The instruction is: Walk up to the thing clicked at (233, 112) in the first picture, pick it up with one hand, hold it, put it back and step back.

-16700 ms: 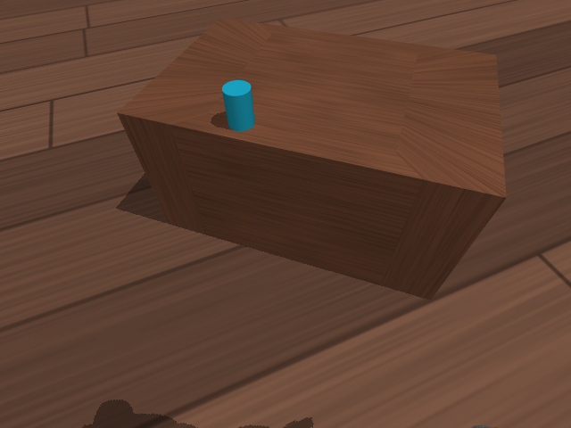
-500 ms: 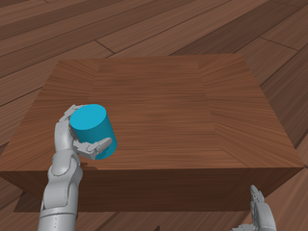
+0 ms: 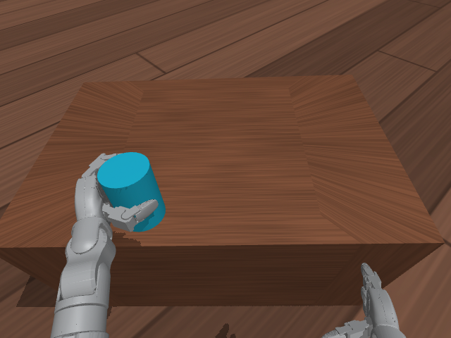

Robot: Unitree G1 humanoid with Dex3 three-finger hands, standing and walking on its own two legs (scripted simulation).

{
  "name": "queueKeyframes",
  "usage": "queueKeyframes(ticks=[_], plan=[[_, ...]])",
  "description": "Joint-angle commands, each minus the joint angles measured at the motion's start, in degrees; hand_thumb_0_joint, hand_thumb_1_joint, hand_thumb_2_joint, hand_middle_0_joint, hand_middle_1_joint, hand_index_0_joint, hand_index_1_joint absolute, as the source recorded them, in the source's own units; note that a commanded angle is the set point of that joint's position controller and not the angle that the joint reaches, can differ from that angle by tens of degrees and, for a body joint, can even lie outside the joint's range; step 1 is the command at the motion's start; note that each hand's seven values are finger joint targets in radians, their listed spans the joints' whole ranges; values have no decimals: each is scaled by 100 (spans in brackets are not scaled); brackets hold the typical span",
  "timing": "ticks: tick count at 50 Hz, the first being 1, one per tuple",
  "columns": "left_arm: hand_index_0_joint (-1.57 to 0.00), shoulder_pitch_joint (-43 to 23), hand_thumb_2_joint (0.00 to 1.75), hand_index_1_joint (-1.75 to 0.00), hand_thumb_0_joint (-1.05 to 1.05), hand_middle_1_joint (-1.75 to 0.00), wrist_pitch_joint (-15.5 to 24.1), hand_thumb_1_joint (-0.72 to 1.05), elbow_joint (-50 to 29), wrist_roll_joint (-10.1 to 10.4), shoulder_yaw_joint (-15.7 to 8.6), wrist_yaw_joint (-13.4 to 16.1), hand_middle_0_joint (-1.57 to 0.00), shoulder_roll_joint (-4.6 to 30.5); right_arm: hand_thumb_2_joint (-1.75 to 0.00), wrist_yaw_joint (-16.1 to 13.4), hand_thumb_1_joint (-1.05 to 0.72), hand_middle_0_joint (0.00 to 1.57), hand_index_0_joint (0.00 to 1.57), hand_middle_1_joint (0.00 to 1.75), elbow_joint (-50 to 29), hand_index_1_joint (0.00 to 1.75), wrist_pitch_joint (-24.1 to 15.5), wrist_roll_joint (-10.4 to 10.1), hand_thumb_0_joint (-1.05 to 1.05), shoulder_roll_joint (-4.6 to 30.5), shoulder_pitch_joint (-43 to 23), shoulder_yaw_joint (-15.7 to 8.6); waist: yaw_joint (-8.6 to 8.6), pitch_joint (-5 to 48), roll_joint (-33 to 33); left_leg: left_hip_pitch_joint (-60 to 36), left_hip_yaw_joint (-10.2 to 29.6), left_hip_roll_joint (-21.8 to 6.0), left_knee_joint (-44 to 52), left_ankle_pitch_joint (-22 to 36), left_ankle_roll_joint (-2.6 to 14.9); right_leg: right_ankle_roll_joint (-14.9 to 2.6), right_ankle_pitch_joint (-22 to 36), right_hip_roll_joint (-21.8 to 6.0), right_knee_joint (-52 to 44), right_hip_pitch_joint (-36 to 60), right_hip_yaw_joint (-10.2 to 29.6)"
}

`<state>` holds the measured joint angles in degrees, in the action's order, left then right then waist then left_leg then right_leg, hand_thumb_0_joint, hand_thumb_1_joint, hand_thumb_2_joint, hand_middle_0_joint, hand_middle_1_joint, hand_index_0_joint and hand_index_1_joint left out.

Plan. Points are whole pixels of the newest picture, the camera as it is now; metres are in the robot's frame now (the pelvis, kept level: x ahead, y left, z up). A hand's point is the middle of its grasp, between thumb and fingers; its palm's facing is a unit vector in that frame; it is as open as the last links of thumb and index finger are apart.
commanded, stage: crouch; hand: left
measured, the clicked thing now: (134, 193) +0.33 +0.18 +0.09
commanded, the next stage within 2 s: lower in 0.74 s
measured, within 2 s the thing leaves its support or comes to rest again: rests again in 1.76 s
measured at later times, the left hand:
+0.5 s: hand (127, 193) +0.38 +0.22 +0.02, palm faces +0.26 -0.97 +0.00, open 11.5 cm
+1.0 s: hand (129, 195) +0.41 +0.23 -0.02, palm faces +0.27 -0.96 -0.01, open 11.5 cm
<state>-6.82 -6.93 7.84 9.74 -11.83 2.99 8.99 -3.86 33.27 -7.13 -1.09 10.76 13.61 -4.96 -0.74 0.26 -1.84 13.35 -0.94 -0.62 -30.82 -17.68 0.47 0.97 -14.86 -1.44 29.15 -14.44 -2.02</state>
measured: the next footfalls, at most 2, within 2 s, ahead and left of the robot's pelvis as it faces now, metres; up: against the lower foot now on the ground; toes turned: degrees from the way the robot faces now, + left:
none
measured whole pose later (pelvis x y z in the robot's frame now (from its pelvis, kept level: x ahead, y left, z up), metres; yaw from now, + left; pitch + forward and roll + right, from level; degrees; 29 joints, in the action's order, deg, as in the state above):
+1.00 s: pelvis -0.02 +0.01 -0.05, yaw -1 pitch +16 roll -2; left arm -31.0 24.3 53.9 7.5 -20.9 -0.7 20.4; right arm 0.1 15.6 -2.5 1.7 12.5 18.7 -2.0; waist -5.7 5.3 0.6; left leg 45.8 -0.6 -1.8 -56.1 -26.1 1.1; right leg 1.3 -21.6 -0.8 51.8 -45.9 -1.8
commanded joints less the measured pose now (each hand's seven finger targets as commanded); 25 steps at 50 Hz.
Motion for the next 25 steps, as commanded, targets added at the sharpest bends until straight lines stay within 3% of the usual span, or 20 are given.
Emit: queueKeyframes(ticks=[1, 3, 5, 7, 9, 12, 13, 14, 17, 19, 20, 21, 23, 25], plan=[[-124, -2840, 129, -143, 0, -143, 1083, -7, -1024, 78, -806, 38, -119, 1341, -5, -50, 55, 5, 5, 5, -913, 5, -303, -18, 0, 940, -625, -373, -93, 1481, 247, -221, 54, 55, 183, 1543, 22, -94, 1421, 72, -105, 256, -32], [-124, -3038, 133, -145, 0, -145, 1416, -3, -433, 54, -711, -2, -120, 1245, -5, -71, 55, 5, 5, 5, -1051, 5, -326, 5, 0, 812, -818, -293, -142, 1733, 190, -102, 42, 66, -10, 1539, 33, -77, 1491, 36, 48, 152, 5], [-127, -3241, 136, -148, 0, -148, 1728, 2, -127, -5, -729, -38, -123, 1459, -6, -77, 55, 5, 5, 5, -768, 5, -288, 25, 0, 690, -674, -187, -116, 1833, -27, 93, 35, 77, -170, 1414, 31, -86, 1409, 12, 223, -41, 9], [-128, -3298, 136, -148, 0, -148, 1975, 2, 128, -6, -711, -109, -124, 1577, -5, -98, 55, 5, 5, 5, -877, 5, -291, 49, 0, 976, -502, -362, -166, 2219, -133, 27, 35, 60, -306, 1553, 0, -103, 1519, 8, 378, -105, 9], [-129, -3461, 135, -148, 0, -148, 2160, 0, 427, -28, -610, -181, -125, 1552, -5, -66, 55, 5, 5, 5, -1027, 5, -268, 76, 0, 770, -464, -116, -154, 2331, -225, 53, 40, 40, -446, 1695, -18, -102, 1586, 17, 495, -203, -12], [-132, -3628, 136, -150, 0, -150, 2389, -3, 1089, -20, -649, -219, -128, 1718, -6, -51, 54, 5, 5, 5, -817, 5, -235, 87, 0, 1025, -288, -363, -231, 2177, -280, 315, 91, -9, -547, 1645, -49, -135, 1447, 57, 643, -586, -30], [-133, -3806, 135, -150, 0, -150, 2476, -1, 1178, 2, -685, -246, -130, 1768, -6, -33, 54, 5, 5, 5, -903, 5, -239, 84, 0, 984, -376, -286, -196, 2184, -231, 450, 109, -11, -596, 1547, -44, -131, 1348, 62, 686, -682, -36], [-134, -3692, 137, -152, 0, -151, 2531, 0, 1395, 5, -714, -256, -131, 1821, -6, -28, 54, 5, 5, 5, -893, 5, -236, 80, 0, 1130, -392, -436, -210, 2126, -321, 538, 111, -23, -604, 1378, -53, -151, 1193, 70, 728, -801, -35], [-136, -3837, 136, -153, 0, -153, 2725, -5, 1769, 45, -657, -262, -133, 1731, -5, 15, 54, 5, 5, 5, -1154, 5, -226, 97, 0, 1028, -229, -343, -281, 2258, -61, 741, 126, -24, -738, 1258, -20, -144, 1111, 101, 845, -895, -53], [-135, -3875, 136, -151, 0, -152, 2855, -3, 2030, 40, -778, -245, -131, 1879, -5, 30, 54, 5, 5, 5, -1504, 5, -198, 114, 0, 1172, -191, -382, -316, 2369, 165, 852, 159, -41, -833, 1394, -19, -157, 1198, 114, 931, -897, -57], [-135, -4079, 135, -152, 0, -152, 2933, -5, 1940, 13, -745, -234, -131, 1934, -5, 50, 54, 5, 5, 5, -1494, 5, -185, 115, 0, 1155, -190, -379, -264, 2423, -29, 875, 158, -34, -855, 1327, -36, -174, 1117, 109, 990, -961, -46], [-135, -4198, 136, -152, 0, -153, 3004, -5, 2033, 12, -867, -216, -132, 2079, -5, 61, 54, 5, 5, 5, -1517, 5, -157, 132, 0, 1214, -110, -422, -281, 2497, -13, 909, 182, -48, -927, 1363, -44, -180, 1088, 118, 1041, -1064, -50], [-135, -4484, 136, -152, 0, -152, 3147, -2, 1886, -32, -830, -201, -131, 2112, -5, 96, 54, 5, 5, 5, -1635, 5, -114, 146, 0, 998, -24, -276, -305, 2550, -23, 988, 184, -23, -993, 1211, -18, -177, 971, 110, 1094, -1142, -29], [-135, -4482, 137, -152, 0, -152, 3216, 0, 2107, 2, -920, -188, -131, 2180, -5, 91, 54, 5, 5, 5, -1911, 5, -113, 148, 0, 1195, -93, -431, -348, 2565, -51, 1069, 168, -1, -1026, 1059, -29, -183, 880, 113, 1138, -1156, -17]])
